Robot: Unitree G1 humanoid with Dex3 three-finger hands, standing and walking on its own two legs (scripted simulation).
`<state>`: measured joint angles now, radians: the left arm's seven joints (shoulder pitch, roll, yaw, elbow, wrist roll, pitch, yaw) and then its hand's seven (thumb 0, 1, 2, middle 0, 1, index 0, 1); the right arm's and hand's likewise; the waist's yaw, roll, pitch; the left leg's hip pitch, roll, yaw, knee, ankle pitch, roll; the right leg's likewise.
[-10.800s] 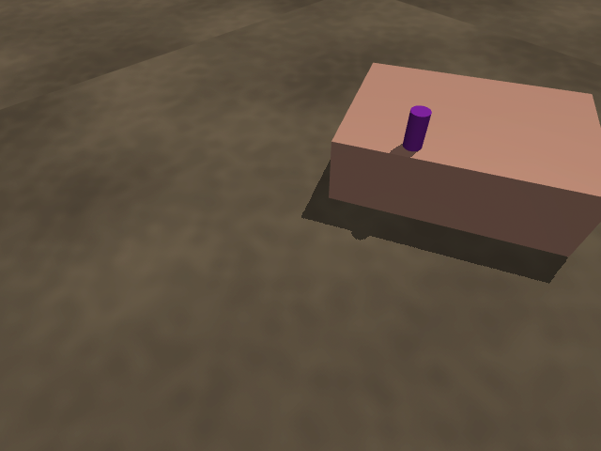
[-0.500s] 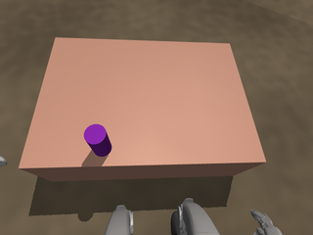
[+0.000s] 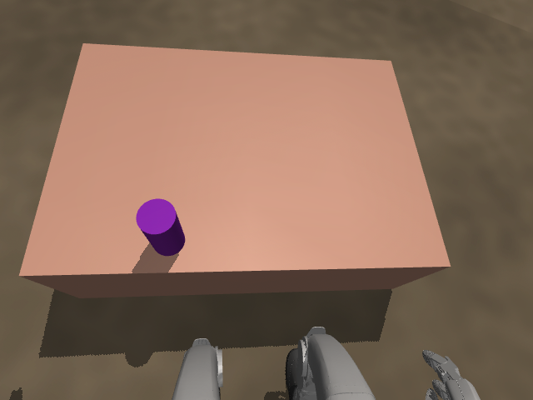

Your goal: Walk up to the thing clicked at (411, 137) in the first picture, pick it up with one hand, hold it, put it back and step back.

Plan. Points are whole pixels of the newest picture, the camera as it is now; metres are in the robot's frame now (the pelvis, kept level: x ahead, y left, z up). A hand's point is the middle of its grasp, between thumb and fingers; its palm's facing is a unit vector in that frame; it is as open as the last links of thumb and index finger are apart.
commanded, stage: go down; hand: left
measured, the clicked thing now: (163, 229) +0.45 +0.20 -0.27
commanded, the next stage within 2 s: none
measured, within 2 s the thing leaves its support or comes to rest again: neither
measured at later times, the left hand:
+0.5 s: hand out of the picture +0.37 +0.40 +0.01, palm faces +0.22 -0.97 -0.10, open 17.3 cm
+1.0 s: hand out of the picture +0.36 +0.40 +0.01, palm faces +0.22 -0.97 -0.08, open 17.4 cm
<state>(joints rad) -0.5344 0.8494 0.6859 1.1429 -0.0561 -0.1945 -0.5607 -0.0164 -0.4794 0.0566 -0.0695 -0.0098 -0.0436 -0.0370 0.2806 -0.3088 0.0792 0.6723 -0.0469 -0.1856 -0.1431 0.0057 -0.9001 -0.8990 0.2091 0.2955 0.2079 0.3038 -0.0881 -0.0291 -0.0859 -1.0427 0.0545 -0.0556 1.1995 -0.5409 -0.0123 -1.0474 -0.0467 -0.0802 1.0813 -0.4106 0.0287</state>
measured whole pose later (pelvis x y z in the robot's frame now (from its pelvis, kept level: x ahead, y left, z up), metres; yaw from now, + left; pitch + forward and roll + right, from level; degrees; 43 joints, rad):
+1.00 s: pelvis +0.00 +0.00 -0.01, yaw +0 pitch +24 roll -4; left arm -0.51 0.84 0.74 1.10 -0.13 -0.25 -0.63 -0.02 -0.50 0.06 -0.06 -0.02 -0.04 -0.04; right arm 0.24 -0.31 0.09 0.68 -0.05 -0.18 -0.15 0.01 -0.91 -0.90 0.21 0.30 0.21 0.30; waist -0.08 -0.03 -0.10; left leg -1.12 0.05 -0.07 1.26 -0.56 -0.02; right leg -1.13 -0.05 -0.09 1.16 -0.44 0.02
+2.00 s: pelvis +0.00 +0.00 -0.02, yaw +0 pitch +25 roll -4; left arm -0.53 0.85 0.78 1.09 -0.18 -0.28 -0.66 -0.02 -0.45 0.05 -0.05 -0.01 -0.03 -0.02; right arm 0.23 -0.30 0.10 0.68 -0.04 -0.19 -0.16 0.01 -0.91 -0.90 0.21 0.30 0.21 0.30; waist -0.09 -0.03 -0.10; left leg -1.16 0.05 -0.07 1.29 -0.57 -0.02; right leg -1.16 -0.05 -0.08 1.18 -0.44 0.02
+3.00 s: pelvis +0.00 +0.00 -0.03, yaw +0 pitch +26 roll -5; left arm -0.57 0.86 0.82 1.09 -0.24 -0.32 -0.70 -0.02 -0.40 0.05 -0.04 -0.01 -0.03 -0.02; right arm 0.22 -0.30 0.11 0.69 -0.04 -0.20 -0.17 0.01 -0.92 -0.90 0.21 0.30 0.21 0.30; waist -0.09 -0.03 -0.11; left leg -1.21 0.04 -0.08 1.34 -0.59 -0.02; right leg -1.21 -0.05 -0.09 1.22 -0.46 0.02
